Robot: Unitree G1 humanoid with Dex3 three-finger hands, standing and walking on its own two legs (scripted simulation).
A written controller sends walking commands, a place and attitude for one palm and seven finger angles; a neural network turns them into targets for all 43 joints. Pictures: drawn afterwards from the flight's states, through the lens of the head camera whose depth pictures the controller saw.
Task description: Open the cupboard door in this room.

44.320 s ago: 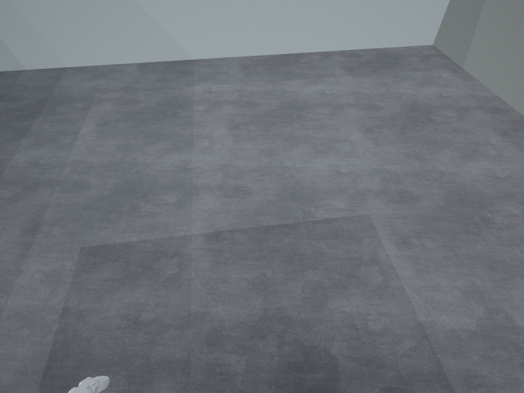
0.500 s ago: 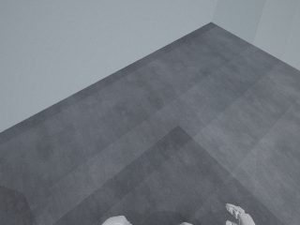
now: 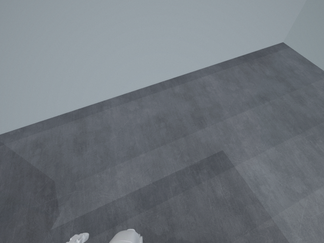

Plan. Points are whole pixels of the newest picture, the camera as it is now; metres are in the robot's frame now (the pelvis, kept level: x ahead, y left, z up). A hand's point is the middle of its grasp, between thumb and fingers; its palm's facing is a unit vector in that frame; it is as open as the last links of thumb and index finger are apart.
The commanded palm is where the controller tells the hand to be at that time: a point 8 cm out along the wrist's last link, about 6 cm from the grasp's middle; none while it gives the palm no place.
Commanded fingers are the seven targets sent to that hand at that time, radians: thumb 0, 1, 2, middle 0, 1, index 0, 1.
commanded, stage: turn to face it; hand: left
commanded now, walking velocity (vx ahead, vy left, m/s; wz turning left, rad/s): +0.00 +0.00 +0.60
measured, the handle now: out of the picture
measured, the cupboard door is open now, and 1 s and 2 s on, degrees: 45 45 45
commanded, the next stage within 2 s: take the last steps up to it in 1.90 s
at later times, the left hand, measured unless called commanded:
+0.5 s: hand out of the picture +0.07 +0.21 -0.15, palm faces +0.29 -0.91 -0.31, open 7.4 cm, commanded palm none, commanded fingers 0.00 0.90 0.90 -0.20 -0.30 -0.20 -0.30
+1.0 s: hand out of the picture -0.01 +0.21 -0.16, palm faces +0.57 -0.77 -0.27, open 7.4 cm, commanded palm none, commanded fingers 0.00 0.90 0.90 -0.20 -0.30 -0.20 -0.30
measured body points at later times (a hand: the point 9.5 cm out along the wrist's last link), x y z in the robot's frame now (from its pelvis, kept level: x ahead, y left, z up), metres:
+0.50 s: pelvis +0.02 -0.03 -0.01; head +0.07 -0.03 +0.44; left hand +0.05 +0.26 -0.13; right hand +0.17 -0.26 -0.16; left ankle +0.00 +0.11 -0.72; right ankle +0.05 -0.16 -0.74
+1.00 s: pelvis +0.04 -0.02 +0.00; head +0.08 +0.01 +0.44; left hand -0.04 +0.25 -0.14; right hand +0.26 -0.18 -0.14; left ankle -0.01 +0.09 -0.74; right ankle +0.11 -0.16 -0.69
